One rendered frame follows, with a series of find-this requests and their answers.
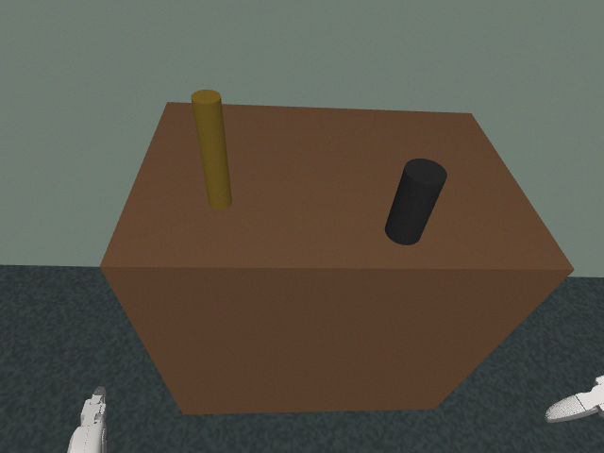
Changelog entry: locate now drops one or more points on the left robot hand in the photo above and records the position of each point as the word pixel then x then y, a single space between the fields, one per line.
pixel 91 436

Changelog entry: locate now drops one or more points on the right robot hand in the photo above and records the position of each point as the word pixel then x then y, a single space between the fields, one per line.
pixel 578 405

